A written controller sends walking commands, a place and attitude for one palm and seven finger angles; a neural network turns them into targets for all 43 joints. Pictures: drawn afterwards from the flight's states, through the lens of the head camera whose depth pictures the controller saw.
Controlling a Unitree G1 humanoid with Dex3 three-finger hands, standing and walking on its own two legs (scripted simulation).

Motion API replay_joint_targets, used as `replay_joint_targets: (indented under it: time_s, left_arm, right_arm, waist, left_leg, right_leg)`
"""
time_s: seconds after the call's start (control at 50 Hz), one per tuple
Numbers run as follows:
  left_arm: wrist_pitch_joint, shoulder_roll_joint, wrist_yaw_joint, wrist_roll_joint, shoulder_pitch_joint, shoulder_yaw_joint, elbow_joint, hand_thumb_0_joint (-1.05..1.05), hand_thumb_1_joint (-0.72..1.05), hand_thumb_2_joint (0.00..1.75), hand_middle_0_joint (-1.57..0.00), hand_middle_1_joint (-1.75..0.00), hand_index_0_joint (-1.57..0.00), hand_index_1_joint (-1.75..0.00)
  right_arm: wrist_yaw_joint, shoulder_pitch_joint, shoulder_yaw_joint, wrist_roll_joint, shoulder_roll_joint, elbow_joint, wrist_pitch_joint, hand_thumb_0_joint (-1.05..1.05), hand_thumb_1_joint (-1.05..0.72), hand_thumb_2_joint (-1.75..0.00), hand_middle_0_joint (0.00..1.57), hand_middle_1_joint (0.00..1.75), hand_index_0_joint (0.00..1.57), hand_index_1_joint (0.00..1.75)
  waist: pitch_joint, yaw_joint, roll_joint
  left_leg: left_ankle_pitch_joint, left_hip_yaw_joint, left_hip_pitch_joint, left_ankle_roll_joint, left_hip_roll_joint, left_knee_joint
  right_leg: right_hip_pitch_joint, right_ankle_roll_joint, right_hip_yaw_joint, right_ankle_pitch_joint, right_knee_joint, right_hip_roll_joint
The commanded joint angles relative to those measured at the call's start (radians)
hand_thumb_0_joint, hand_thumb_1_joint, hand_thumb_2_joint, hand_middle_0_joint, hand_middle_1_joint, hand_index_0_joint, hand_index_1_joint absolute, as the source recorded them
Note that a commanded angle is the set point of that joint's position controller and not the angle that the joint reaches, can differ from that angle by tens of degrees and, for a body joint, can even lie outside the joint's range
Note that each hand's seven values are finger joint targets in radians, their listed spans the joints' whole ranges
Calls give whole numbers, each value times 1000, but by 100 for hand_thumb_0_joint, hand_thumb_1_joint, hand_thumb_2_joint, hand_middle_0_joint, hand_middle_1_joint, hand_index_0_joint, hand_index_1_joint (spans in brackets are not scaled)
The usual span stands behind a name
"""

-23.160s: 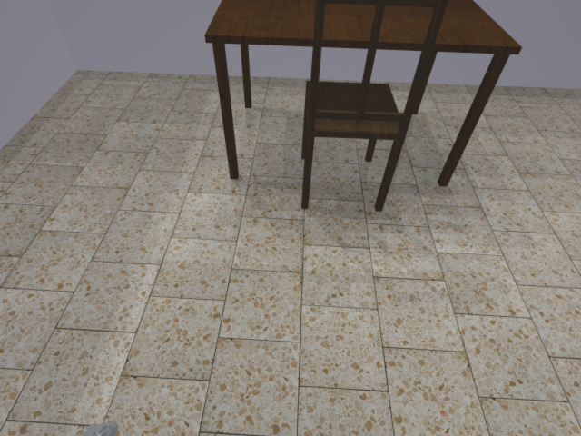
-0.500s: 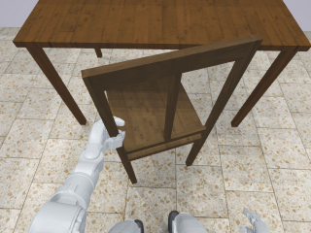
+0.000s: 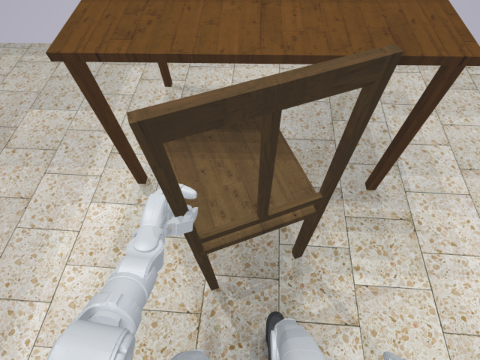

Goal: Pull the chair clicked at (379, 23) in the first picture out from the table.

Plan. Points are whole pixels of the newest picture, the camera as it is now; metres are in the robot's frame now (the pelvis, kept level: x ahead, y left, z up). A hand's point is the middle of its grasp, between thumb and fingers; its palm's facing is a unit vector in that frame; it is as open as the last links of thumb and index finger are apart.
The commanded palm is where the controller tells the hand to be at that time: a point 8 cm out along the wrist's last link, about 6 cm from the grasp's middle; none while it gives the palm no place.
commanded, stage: step backward, pulling the chair out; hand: left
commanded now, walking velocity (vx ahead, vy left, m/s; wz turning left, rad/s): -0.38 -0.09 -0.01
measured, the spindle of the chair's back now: (266, 175) +0.45 -0.04 -0.03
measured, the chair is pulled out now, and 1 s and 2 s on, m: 0.23 0.26 0.34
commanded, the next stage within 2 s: none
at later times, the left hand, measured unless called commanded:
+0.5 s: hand (186, 226) +0.35 +0.11 -0.05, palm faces -0.02 -0.98 -0.20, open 5.9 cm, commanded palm +0.36 +0.16 -0.04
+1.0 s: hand (185, 235) +0.33 +0.11 -0.05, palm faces -0.02 -0.98 -0.18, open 5.8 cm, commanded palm +0.33 +0.16 -0.04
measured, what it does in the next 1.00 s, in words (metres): steps on the spot: right foot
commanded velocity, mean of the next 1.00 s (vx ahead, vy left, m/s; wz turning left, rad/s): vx -0.38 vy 0.00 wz -0.01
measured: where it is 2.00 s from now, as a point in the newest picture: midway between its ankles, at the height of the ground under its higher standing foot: outside the picture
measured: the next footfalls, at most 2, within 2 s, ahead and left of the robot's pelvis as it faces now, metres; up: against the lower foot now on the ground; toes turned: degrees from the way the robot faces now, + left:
right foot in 0.76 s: +0.11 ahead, -0.12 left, +0.00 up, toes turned -3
left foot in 1.36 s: -0.11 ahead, +0.12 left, +0.00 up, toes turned +5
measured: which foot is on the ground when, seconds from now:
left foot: down 0.00-1.00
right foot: down 0.00-0.66, up 0.68-0.74, down 0.76-1.00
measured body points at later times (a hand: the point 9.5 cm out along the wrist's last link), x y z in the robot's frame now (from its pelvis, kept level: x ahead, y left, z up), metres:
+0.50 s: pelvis -0.01 -0.01 -0.01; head +0.05 -0.03 +0.44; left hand +0.34 +0.16 -0.03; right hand +0.07 -0.27 -0.15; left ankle -0.01 +0.14 -0.72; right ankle +0.15 -0.11 -0.72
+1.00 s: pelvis -0.05 +0.00 +0.01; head +0.04 -0.01 +0.45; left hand +0.32 +0.16 -0.03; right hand +0.05 -0.28 -0.12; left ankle -0.02 +0.13 -0.72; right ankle +0.07 -0.12 -0.72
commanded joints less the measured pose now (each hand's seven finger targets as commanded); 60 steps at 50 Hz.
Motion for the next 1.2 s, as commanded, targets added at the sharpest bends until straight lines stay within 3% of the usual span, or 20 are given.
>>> replay_joint_targets:
  time_s: [0.0,0.1,0.16,0.26,0.32,0.36,0.42,0.48,0.56,0.62,0.64,0.68,0.72,0.76,0.82,0.9,0.98,1.08,1.14,1.18]
  left_arm:
    - [-78,179,10,38,-380,13,-209,0,90,90,-50,-145,-50,-145]
    - [-97,210,21,46,-337,43,-163,0,90,90,-50,-145,-50,-145]
    - [-102,209,24,52,-331,38,-150,0,90,90,-50,-145,-50,-145]
    - [-107,182,28,53,-368,21,-224,0,90,90,-50,-145,-50,-145]
    - [-95,218,32,49,-392,60,-230,0,90,90,-50,-145,-50,-145]
    - [-84,200,21,51,-390,34,-208,0,90,90,-50,-145,-50,-145]
    - [-78,208,16,54,-365,30,-194,0,90,90,-50,-145,-50,-145]
    - [-81,212,27,49,-326,47,-155,0,90,90,-50,-145,-50,-145]
    - [-89,204,28,54,-349,36,-150,0,90,90,-50,-145,-50,-145]
    - [-99,195,30,60,-370,29,-191,0,90,90,-50,-145,-50,-145]
    - [-94,178,31,59,-403,23,-225,0,90,90,-50,-145,-50,-145]
    - [-82,178,26,52,-462,34,-246,0,90,90,-50,-145,-50,-145]
    - [-69,204,26,52,-442,56,-182,0,90,90,-50,-145,-50,-145]
    - [-68,146,6,49,-436,-9,-143,0,90,90,-50,-145,-50,-145]
    - [-68,251,16,45,-401,68,-119,0,90,90,-50,-145,-50,-145]
    - [-57,195,12,40,-424,29,-130,0,90,90,-50,-145,-50,-145]
    - [-66,168,16,48,-414,24,-180,0,90,90,-50,-145,-50,-145]
    - [-83,191,21,48,-429,31,-206,0,90,90,-50,-145,-50,-145]
    - [-89,229,24,47,-376,41,-167,0,90,90,-50,-145,-50,-145]
    - [-83,245,32,43,-355,49,-140,0,90,90,-50,-145,-50,-145]
  right_arm:
    - [-13,7,-42,-1,-120,-101,-33,0,-90,-90,20,30,20,30]
    - [-3,53,-40,6,-108,-74,-56,0,-90,-90,20,30,20,30]
    - [-1,53,-31,2,-114,-69,-63,0,-90,-90,20,30,20,30]
    - [-12,-15,-21,1,-122,-130,-61,0,-90,-90,20,30,20,30]
    - [-21,4,-41,1,-123,-106,-51,0,-90,-90,20,30,20,30]
    - [-16,4,-47,-4,-119,-101,-37,0,-90,-90,20,30,20,30]
    - [-6,-7,-41,1,-118,-109,-31,0,-90,-90,20,30,20,30]
    - [3,71,-42,10,-106,-70,-46,0,-90,-90,20,30,20,30]
    - [3,64,-19,7,-107,-59,-61,0,-90,-90,20,30,20,30]
    - [-6,12,-23,-5,-152,-104,-60,0,-90,-90,20,30,20,30]
    - [-8,-16,-23,-7,-128,-121,-58,0,-90,-90,20,30,20,30]
    - [-11,-8,-35,-4,-113,-106,-51,0,-90,-90,20,30,20,30]
    - [-10,25,-53,-1,-124,-81,-51,0,-90,-90,20,30,20,30]
    - [1,27,-53,-10,-126,-58,-46,0,-90,-90,20,30,20,30]
    - [-7,39,-64,-1,-140,-24,-39,0,-90,-90,20,30,20,30]
    - [-9,4,-51,3,-132,-46,-33,0,-90,-90,20,30,20,30]
    - [-2,-49,-47,-12,-120,-95,-16,0,-90,-90,20,30,20,30]
    - [-7,-47,-49,-4,-111,-108,-24,0,-90,-90,20,30,20,30]
    - [-6,-8,-53,5,-108,-89,-38,0,-90,-90,20,30,20,30]
    - [2,30,-51,13,-101,-66,-47,0,-90,-90,20,30,20,30]
  waist:
    - [-406,19,-5]
    - [-432,9,-136]
    - [-436,4,-53]
    - [-404,31,174]
    - [-464,19,69]
    - [-452,12,67]
    - [-297,33,9]
    - [-415,10,-234]
    - [-456,-10,-100]
    - [-420,19,282]
    - [-403,35,310]
    - [-422,27,180]
    - [-461,11,-17]
    - [-431,2,-42]
    - [-543,4,-40]
    - [-534,2,-11]
    - [-444,28,204]
    - [-406,26,83]
    - [-368,27,-66]
    - [-388,23,-211]
  left_leg:
    - [-15,-82,-81,19,108,-94]
    - [-109,-10,50,9,27,28]
    - [-86,-27,76,17,51,-54]
    - [-68,-123,-162,69,196,-263]
    - [269,-78,-45,40,183,-147]
    - [254,-50,-48,16,149,-96]
    - [-214,-88,-186,29,97,-45]
    - [-149,8,55,0,-6,171]
    - [-104,-18,111,17,44,-61]
    - [-89,-189,-110,85,215,-300]
    - [-4,-208,-158,95,264,-312]
    - [303,-170,-69,87,276,-197]
    - [480,-87,38,16,190,-28]
    - [343,-72,34,-35,128,69]
    - [184,-56,61,-38,91,76]
    - [254,-68,115,-6,129,-95]
    - [291,-141,-10,47,244,-216]
    - [121,-80,-79,35,206,-149]
    - [-156,-38,-31,14,97,-7]
    - [-149,10,88,-7,14,194]
  right_leg:
    - [338,-35,151,-212,-95,-110]
    - [236,-47,191,-392,-303,-178]
    - [222,-23,128,-374,-272,-150]
    - [369,26,22,-280,81,-12]
    - [406,17,43,24,67,-31]
    - [408,-9,86,121,27,-89]
    - [259,-67,202,-410,-121,-145]
    - [175,-81,223,-508,-364,-232]
    - [215,-21,86,-385,-268,-165]
    - [313,26,-8,-292,123,-15]
    - [343,25,-14,-250,228,4]
    - [369,23,10,-142,185,1]
    - [405,-9,60,262,23,-54]
    - [367,-85,157,392,-35,-187]
    - [461,-96,175,508,-76,-234]
    - [389,-19,78,147,-94,-155]
    - [375,19,12,-125,87,-23]
    - [366,-8,79,-157,41,-64]
    - [217,-53,211,-400,-193,-163]
    - [128,-78,282,-577,-401,-256]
